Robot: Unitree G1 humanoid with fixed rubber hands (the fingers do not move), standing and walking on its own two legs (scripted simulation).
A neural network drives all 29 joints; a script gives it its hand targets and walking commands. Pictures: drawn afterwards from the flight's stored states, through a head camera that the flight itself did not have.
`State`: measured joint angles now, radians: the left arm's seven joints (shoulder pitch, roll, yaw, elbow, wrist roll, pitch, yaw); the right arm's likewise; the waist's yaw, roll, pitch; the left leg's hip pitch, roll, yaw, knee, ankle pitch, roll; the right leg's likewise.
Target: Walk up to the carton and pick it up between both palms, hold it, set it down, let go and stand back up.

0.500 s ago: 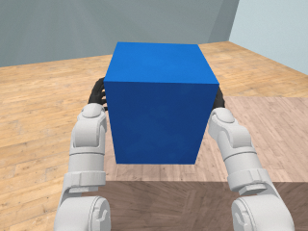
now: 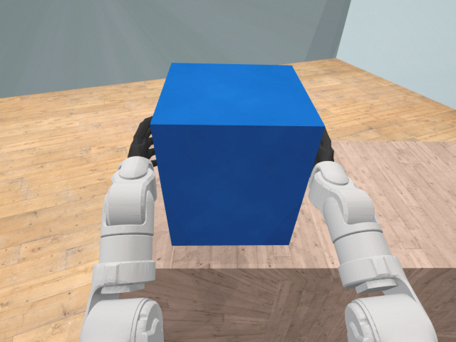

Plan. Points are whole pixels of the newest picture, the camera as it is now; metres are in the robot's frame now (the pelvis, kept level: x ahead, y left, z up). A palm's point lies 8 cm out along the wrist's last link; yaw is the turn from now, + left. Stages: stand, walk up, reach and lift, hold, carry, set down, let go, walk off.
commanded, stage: hold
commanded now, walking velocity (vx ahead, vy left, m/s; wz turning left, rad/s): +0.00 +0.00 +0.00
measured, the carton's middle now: (231, 155) +0.38 -0.01 +0.19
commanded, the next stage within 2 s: set down in 0.06 s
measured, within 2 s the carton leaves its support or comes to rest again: neither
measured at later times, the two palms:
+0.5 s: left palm (147, 164) +0.38 +0.14 +0.18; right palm (312, 175) +0.37 -0.16 +0.15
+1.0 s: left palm (158, 170) +0.39 +0.13 +0.15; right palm (313, 170) +0.40 -0.17 +0.14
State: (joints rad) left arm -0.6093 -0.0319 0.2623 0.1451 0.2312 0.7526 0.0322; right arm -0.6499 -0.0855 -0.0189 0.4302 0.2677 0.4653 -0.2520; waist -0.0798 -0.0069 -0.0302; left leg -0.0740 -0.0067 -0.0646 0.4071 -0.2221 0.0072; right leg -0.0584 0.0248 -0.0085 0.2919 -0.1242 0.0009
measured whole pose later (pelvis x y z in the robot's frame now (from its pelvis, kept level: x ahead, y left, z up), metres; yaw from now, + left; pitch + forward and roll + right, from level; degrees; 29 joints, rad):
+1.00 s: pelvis +0.02 -0.03 +0.00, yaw +2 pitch -4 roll -1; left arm -0.60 -0.09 0.27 0.32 0.29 0.46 0.09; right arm -0.65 -0.07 -0.09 0.72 0.10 0.05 -0.12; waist -0.04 -0.02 0.02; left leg -0.07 0.02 -0.09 0.35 -0.21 -0.03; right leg -0.06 0.04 -0.06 0.27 -0.15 -0.03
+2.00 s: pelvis +0.02 -0.05 +0.00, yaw +0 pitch +7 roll +0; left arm -0.67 -0.17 0.41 0.64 0.30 0.20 0.16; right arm -0.79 -0.07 -0.40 1.07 -0.17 -0.16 0.02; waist 0.07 -0.02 -0.08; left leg -0.27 0.04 -0.04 0.30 -0.16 -0.06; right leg -0.32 0.05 -0.05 0.32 -0.13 -0.07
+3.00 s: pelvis +0.01 -0.05 -0.01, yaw -2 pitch +20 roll +1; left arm -0.77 -0.19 0.50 0.81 0.29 -0.02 0.20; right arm -0.93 -0.15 -0.48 1.24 -0.26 -0.28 0.06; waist 0.12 0.00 -0.16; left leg -0.53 0.06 0.02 0.31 -0.12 -0.06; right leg -0.60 0.05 -0.04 0.33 -0.08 -0.08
